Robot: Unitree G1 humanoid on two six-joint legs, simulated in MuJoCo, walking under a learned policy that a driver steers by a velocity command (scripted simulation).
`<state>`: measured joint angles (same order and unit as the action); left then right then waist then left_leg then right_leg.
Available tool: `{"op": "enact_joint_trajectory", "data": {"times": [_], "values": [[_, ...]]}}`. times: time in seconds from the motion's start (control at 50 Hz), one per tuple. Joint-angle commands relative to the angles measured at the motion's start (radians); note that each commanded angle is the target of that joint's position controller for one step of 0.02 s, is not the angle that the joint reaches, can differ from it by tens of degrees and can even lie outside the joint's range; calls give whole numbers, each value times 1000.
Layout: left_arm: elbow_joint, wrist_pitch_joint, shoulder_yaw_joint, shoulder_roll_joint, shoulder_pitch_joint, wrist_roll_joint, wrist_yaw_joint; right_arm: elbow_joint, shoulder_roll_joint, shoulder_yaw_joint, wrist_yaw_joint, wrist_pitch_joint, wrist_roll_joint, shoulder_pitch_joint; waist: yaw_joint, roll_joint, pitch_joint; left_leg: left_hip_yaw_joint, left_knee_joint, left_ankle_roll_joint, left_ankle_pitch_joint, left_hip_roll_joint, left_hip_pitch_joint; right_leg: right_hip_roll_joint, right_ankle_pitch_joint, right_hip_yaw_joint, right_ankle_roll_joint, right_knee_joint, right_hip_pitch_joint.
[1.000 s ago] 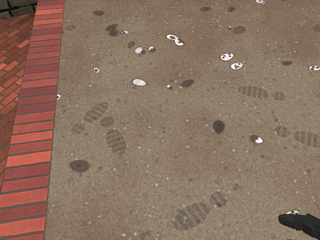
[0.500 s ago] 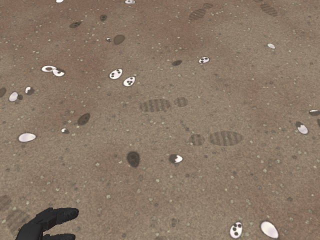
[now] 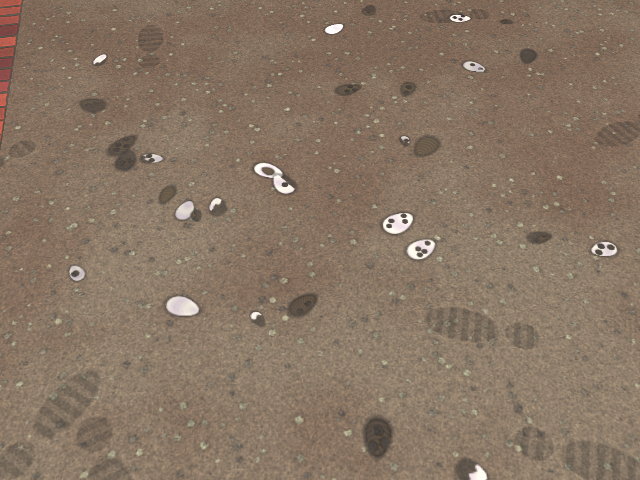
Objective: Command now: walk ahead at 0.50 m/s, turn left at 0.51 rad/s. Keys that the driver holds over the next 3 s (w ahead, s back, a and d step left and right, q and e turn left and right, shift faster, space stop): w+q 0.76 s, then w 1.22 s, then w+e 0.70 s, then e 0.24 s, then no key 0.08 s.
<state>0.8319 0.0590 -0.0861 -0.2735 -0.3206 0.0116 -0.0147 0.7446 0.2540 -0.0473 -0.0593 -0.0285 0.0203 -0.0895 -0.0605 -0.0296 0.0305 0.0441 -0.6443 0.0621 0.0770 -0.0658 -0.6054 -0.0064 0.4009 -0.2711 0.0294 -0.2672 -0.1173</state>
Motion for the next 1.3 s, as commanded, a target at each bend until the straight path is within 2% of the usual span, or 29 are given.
{"op": "enact_joint_trajectory", "data": {"times": [0.02, 0.04, 0.06, 0.08, 0.1, 0.12, 0.16, 0.18, 0.24, 0.34, 0.44, 0.5, 0.52, 0.54, 0.56, 0.58, 0.62, 0.68, 0.84, 0.96, 1.0, 1.04, 1.06, 1.08, 1.1, 1.12, 1.16, 1.18, 1.3], "values": [[-56, -16, -51, -215, 48, 14, -14, -58, 153, -60, -2, -7, 6, -111, 133, 118, -76, 88, 18, 72, 114, 107, 206, -263, -1148, 38, -120, -288, 20], [-60, -15, -42, -203, 54, 16, -17, -19, 215, -95, 13, -3, 7, -271, 217, 88, -160, 56, 83, 112, 53, 135, 469, -219, -1041, 20, -79, -523, 149], [-91, -3, -14, -108, 13, -18, -17, -1, 320, -122, 36, 7, 8, -355, 197, -115, -235, -309, 112, 208, 57, -73, 772, -122, -436, 23, -20, -875, 490], [-132, 36, 19, -37, -29, -18, -5, -40, 357, -116, 26, -13, 2, -311, 121, -223, -382, -889, 292, 398, 216, -268, 986, 79, 215, 257, 13, -1138, 794], [-148, 67, -2, -133, 94, 21, 11, -45, 260, -91, 20, -24, -2, -317, 188, -83, -351, -828, 355, 337, 251, -253, 985, 16, 161, 386, -11, -1164, 906], [-165, 83, -1, -139, 144, 36, 17, -41, 218, -79, 21, -34, 0, -281, 172, -58, -222, -674, 354, 295, 203, -219, 864, -27, 75, 371, -37, -1099, 938], [-146, 83, -9, -138, 152, -13, 1, -64, 151, -58, 27, -38, -2, -162, 90, 36, -97, -477, 368, 232, 3, -135, 600, -97, -45, 359, -39, -926, 824], [-147, 71, -13, -142, 128, -16, 4, -81, 151, -55, 32, -39, -16, -139, 59, -12, -93, -458, 385, 244, -78, -127, 519, -106, -69, 367, -29, -903, 760], [-152, 43, -7, -108, 129, -26, 3, -86, 172, -61, 49, -43, -10, -145, 43, 2, -72, -361, 414, 240, -194, -87, 409, -100, -125, 335, 15, -765, 720], [-200, 43, 17, -60, 314, -20, 14, -69, 197, -69, 73, -29, 1, -207, 112, -47, -37, -283, 400, 166, -85, -9, 341, -29, -441, 314, 46, -384, 653], [-226, 64, 4, -108, 379, -2, 37, -49, 189, -69, 79, -13, 8, -269, 131, -72, -32, -414, 306, 140, 29, -59, 439, 6, -432, 352, 19, -231, 601], [-195, 80, -18, -145, 248, -2, 36, -63, 173, -67, 81, -7, 3, -235, 49, -107, -66, -458, 180, 102, -40, -47, 459, 11, -350, 332, -37, -169, 433], [-177, 86, -33, -180, 136, -18, 29, -77, 128, -50, 77, -10, -3, -229, -6, -75, -161, -410, 11, 69, -49, 6, 404, -60, -339, 383, -83, -180, 232], [-164, 81, -45, -237, -15, -25, 21, -96, 68, -28, 77, -12, -27, -262, -42, 81, -310, -298, -284, 25, 221, 95, 258, -242, -281, 587, -137, -187, -33], [-122, 69, -57, -292, -61, -27, 31, -128, 58, -21, 77, -21, 21, -392, 33, 447, -364, -217, -572, -21, 539, 167, -101, -434, 15, 1092, -301, -61, -238], [-153, 65, -32, -179, -4, -9, 33, -90, 170, -40, 80, -20, 28, -365, 5, 259, -250, -248, -674, -37, 471, 87, -189, -408, 194, 1070, -272, -13, -154], [-161, 51, -8, -115, 74, -19, 26, -114, 189, -52, 77, -9, 5, -204, 0, 90, -82, -193, -658, -48, 311, 22, -158, -314, -16, 747, -204, -1, 78], [-136, 54, 0, -90, 107, -24, 20, -133, 137, -51, 62, 0, 9, -190, 40, 140, -26, -171, -553, -52, 235, -37, -79, -244, -218, 534, -197, 62, 225], [-66, 50, -15, -154, 64, -11, 21, -177, 64, -20, 41, -6, 0, -44, 10, 82, 2, -113, -177, -66, -31, -33, -79, -223, -462, 268, -211, 120, 200], [6, 19, -22, -203, -31, 21, 22, -232, 74, -14, 12, -24, 1, 107, -14, 97, 49, -34, 51, -14, 18, 13, -21, -277, -581, 230, -192, 78, 69], [18, 8, -26, -228, -20, 28, 17, -220, 114, -34, 13, -24, -8, 33, 52, 131, -12, 8, 99, 25, 77, 65, 131, -275, -887, 198, -168, -51, 38], [16, 5, -7, -196, -10, 16, 7, -133, 208, -83, 31, -16, -12, -259, 202, 101, -188, -29, 127, 85, -24, 62, 610, -202, -880, 129, -104, -420, 239], [-33, 21, 32, -89, -72, -17, 15, -117, 321, -104, 45, -12, -26, -364, 182, -125, -335, -477, 130, 227, 47, -215, 1006, -71, -330, 119, -36, -825, 652], [-14, 46, 38, -95, -80, -6, 24, -122, 283, -88, 44, -16, -15, -373, 180, -172, -471, -810, 285, 313, 105, -338, 1047, 16, 190, 304, -29, -1018, 783], [-39, 55, 12, -174, 6, 31, 32, -116, 223, -66, 37, -22, -15, -320, 183, -108, -330, -664, 305, 263, 130, -296, 946, -45, 149, 351, -40, -1073, 879], [-60, 60, 16, -165, 70, 38, 32, -113, 190, -56, 37, -27, -12, -262, 158, -86, -201, -509, 319, 225, 81, -246, 795, -88, 66, 325, -51, -1029, 893], [-45, 46, 11, -146, 85, 3, 21, -112, 119, -34, 30, -37, -20, -159, 86, -27, -79, -337, 389, 168, -45, -152, 558, -144, -70, 321, -50, -907, 798], [-38, 33, 14, -129, 37, 5, 24, -112, 130, -37, 31, -43, -26, -139, 51, -86, -88, -321, 425, 188, -67, -162, 492, -152, -106, 327, -37, -892, 737], [-66, 12, 27, -81, 160, -13, 22, -52, 158, -46, 48, -65, -20, -177, 61, -19, -10, -174, 508, 183, -142, -127, 436, -147, -353, 318, 10, -603, 785]]}}
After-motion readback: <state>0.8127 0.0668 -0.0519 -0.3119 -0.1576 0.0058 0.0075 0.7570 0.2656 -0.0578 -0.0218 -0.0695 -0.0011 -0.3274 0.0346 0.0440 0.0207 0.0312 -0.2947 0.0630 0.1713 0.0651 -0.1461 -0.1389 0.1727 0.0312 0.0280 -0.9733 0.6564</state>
